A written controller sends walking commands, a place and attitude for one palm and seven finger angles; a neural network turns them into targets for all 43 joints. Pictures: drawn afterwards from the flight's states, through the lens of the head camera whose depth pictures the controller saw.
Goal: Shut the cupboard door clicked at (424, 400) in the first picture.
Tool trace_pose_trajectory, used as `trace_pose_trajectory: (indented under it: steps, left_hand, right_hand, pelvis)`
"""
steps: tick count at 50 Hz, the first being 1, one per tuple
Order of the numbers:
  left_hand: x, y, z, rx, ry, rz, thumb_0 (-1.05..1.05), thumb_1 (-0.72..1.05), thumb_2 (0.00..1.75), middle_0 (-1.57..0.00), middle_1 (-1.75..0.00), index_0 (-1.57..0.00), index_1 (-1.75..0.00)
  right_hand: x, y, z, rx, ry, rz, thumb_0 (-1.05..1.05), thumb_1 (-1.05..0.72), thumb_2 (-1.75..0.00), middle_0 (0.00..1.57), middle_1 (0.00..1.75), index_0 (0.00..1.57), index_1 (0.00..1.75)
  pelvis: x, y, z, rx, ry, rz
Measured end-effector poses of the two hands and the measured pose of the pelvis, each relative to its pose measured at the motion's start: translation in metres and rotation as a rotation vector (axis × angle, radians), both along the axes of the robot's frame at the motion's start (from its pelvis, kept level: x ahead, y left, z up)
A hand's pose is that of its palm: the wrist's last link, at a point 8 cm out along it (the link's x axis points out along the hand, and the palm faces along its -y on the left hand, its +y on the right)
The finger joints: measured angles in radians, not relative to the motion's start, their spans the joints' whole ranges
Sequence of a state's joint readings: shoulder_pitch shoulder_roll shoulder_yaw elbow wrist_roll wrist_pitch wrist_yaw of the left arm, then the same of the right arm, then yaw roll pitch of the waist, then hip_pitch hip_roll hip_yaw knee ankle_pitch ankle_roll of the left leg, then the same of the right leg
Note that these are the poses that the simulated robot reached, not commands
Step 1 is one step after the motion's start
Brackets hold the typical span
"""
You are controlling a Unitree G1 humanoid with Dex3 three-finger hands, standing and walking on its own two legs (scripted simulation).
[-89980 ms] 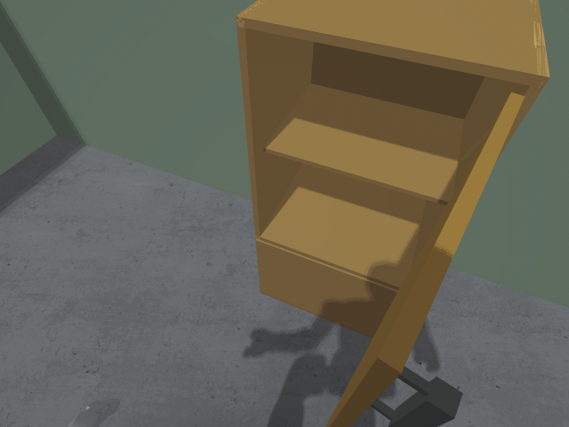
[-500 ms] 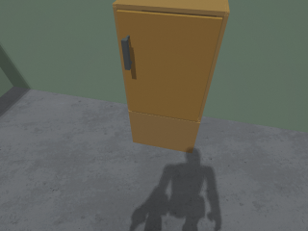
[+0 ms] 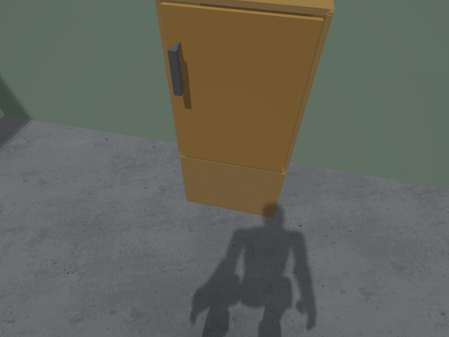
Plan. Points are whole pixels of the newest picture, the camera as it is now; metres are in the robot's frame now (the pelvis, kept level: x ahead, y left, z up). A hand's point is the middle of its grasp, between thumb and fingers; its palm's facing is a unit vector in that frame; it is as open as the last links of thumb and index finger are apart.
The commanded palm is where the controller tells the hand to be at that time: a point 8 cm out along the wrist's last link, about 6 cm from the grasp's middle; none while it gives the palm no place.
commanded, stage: look to check the result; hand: left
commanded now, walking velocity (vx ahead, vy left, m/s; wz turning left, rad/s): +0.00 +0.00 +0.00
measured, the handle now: (178, 69) +0.84 +0.18 +0.04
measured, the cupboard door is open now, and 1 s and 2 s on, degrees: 0 0 0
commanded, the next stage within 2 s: stand and wait in 0.44 s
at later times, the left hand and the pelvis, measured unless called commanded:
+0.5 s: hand out of the picture +0.05 +0.19 -0.17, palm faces +0.00 -0.97 -0.24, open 7.4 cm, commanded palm none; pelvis +0.03 -0.01 +0.00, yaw +0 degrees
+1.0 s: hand out of the picture +0.05 +0.18 -0.17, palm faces +0.00 -0.97 -0.23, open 7.4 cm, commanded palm none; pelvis +0.04 -0.01 +0.00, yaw +0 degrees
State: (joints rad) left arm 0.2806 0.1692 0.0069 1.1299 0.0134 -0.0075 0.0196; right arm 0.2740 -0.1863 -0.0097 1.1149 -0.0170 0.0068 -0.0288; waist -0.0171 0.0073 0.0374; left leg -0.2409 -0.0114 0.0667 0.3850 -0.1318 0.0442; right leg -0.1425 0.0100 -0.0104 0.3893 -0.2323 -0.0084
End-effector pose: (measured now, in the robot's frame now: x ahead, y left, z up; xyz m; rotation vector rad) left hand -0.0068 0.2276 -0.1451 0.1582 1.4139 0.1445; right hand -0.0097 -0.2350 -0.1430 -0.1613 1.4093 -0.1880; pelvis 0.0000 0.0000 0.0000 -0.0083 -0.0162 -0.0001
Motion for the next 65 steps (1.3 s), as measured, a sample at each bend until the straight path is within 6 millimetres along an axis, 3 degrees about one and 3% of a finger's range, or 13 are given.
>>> trace_pose_trajectory:
  steps: [12, 27, 48, 65]
  left_hand:
    - [0.022, 0.013, 0.007, 0.047, -0.016, -0.009, 0.0, 0.9, 0.9, -0.2, -0.3, -0.2, -0.3]
    - [0.053, 0.008, 0.007, 0.039, -0.057, -0.022, 0.0, 0.9, 0.9, -0.2, -0.3, -0.2, -0.3]
    - [0.057, 0.002, 0.006, 0.039, -0.032, -0.011, 0.0, 0.9, 0.9, -0.2, -0.3, -0.2, -0.3]
    - [0.048, -0.006, 0.005, 0.024, -0.007, -0.002, 0.0, 0.9, 0.9, -0.2, -0.3, -0.2, -0.3]
  right_hand:
    - [0.034, -0.009, 0.0, -0.005, -0.043, 0.019, 0.0, -0.91, -0.9, 0.2, 0.3, 0.2, 0.3]
    - [0.068, -0.022, 0.006, -0.03, -0.083, 0.042, 0.0, -0.91, -0.9, 0.2, 0.3, 0.2, 0.3]
    - [0.069, -0.02, 0.004, -0.02, -0.047, 0.031, 0.0, -0.91, -0.9, 0.2, 0.3, 0.2, 0.3]
    - [0.062, -0.016, 0.002, -0.008, -0.028, 0.025, 0.0, -0.91, -0.9, 0.2, 0.3, 0.2, 0.3]
  pelvis:
    - [0.014, -0.003, 0.001, 0.003, -0.003, -0.004]
    - [0.029, -0.007, 0.003, 0.007, -0.002, -0.005]
    - [0.044, -0.011, 0.003, 0.011, -0.002, -0.006]
    - [0.044, -0.012, 0.003, 0.012, -0.005, -0.007]
